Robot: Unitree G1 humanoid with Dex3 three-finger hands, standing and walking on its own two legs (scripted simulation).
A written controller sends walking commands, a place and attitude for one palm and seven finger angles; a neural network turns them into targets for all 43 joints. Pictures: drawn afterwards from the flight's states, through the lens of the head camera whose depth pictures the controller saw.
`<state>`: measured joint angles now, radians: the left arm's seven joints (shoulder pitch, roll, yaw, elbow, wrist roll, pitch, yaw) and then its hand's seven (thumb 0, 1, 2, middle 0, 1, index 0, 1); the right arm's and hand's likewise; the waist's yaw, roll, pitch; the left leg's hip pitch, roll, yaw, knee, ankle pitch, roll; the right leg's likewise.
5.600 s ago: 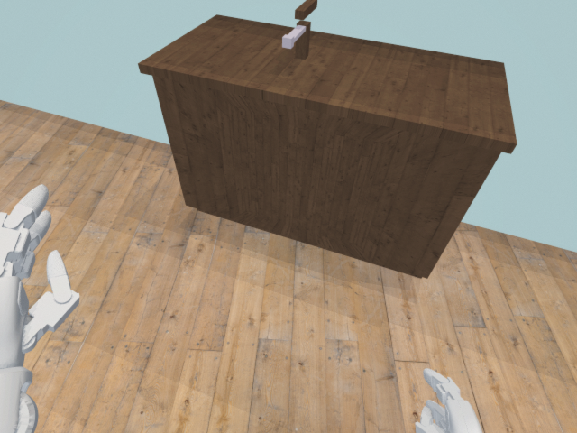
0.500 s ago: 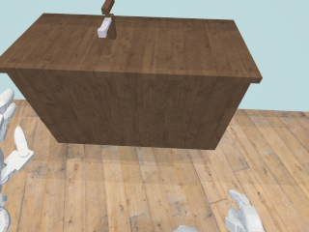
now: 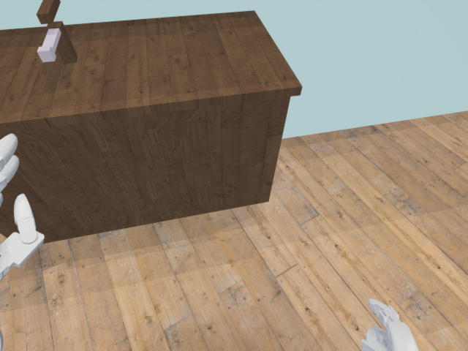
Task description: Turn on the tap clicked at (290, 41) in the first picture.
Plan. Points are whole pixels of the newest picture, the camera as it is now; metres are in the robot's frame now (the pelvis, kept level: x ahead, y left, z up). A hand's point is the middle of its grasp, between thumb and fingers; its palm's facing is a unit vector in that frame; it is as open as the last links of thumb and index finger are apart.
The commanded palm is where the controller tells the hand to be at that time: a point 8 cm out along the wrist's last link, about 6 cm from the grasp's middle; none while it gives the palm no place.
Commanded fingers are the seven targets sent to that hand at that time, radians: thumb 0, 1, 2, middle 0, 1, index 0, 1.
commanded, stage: take the last steps up to it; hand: left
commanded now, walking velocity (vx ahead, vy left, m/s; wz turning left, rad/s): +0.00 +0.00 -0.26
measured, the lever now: (46, 54) +0.74 +0.50 +0.09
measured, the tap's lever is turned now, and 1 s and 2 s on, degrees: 0 0 0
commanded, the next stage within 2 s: come to a stop and stand still in 1.94 s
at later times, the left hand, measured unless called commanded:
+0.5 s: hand (52, 251) +0.20 +0.21 +0.17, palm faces +0.33 -0.81 -0.48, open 7.4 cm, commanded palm +0.15 +0.26 +0.18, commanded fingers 0.00 0.90 0.90 -0.20 -0.30 -0.20 -0.30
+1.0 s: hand (37, 196) +0.27 +0.26 +0.18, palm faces +0.39 -0.80 -0.45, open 7.4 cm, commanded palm +0.21 +0.31 +0.18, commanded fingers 0.00 0.90 0.90 -0.20 -0.30 -0.20 -0.30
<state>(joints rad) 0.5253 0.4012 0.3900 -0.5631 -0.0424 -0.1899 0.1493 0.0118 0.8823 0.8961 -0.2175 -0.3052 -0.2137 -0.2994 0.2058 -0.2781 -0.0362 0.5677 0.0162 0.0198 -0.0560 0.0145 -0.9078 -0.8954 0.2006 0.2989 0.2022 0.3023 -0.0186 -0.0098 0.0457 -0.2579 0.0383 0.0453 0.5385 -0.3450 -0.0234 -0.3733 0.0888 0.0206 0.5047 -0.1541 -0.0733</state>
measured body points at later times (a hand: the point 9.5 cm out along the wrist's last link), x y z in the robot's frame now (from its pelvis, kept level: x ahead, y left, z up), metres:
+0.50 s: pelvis -0.02 -0.01 +0.01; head +0.01 -0.03 +0.46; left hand +0.18 +0.26 +0.20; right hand +0.10 -0.27 -0.10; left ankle +0.00 +0.13 -0.69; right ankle +0.00 -0.11 -0.73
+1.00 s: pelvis +0.05 +0.03 +0.00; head +0.07 +0.00 +0.45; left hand +0.24 +0.30 +0.20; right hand +0.21 -0.19 -0.12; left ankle +0.04 +0.16 -0.66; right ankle +0.06 -0.06 -0.73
